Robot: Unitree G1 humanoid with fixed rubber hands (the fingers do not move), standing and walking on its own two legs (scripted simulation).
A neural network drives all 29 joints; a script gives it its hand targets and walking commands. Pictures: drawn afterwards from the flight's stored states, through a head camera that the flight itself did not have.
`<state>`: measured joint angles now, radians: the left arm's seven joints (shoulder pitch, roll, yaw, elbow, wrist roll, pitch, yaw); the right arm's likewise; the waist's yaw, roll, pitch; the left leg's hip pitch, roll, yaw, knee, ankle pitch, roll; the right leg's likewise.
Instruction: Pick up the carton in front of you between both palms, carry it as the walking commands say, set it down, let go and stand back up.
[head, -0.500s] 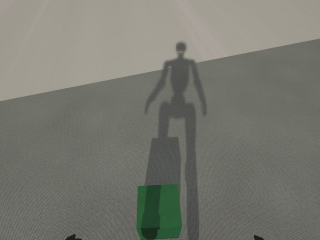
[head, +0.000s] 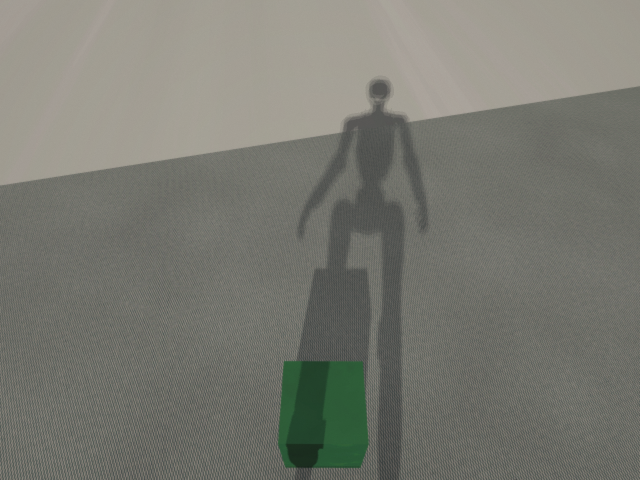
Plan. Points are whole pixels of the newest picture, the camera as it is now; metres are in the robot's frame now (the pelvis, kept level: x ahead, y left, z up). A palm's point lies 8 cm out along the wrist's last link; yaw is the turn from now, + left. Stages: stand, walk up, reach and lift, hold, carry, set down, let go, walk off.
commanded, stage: stand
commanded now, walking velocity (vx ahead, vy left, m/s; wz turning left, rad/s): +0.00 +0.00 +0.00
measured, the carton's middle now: (323, 415) +0.39 +0.02 -0.62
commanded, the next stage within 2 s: none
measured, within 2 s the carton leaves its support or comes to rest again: neither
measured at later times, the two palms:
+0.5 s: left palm out of the picture +0.01 +0.27 -0.11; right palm out of the picture +0.07 -0.26 -0.10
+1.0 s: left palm out of the picture -0.02 +0.26 -0.11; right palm out of the picture +0.05 -0.26 -0.10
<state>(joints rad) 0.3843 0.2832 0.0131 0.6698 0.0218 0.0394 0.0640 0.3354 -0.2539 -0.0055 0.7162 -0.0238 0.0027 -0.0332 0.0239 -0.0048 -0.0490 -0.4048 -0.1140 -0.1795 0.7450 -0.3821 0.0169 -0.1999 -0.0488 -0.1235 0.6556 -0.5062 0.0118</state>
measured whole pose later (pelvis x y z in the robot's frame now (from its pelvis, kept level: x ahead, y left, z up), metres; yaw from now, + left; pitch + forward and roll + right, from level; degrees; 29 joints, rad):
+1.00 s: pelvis -0.02 -0.01 +0.01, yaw +3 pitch +1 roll -1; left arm 0.39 0.29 0.02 0.81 0.02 0.05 0.04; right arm 0.32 -0.25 0.01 0.77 -0.02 0.02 -0.04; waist 0.02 0.00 0.00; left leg -0.38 -0.09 -0.21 0.69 -0.32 -0.01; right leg -0.15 -0.03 -0.17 0.60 -0.45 -0.01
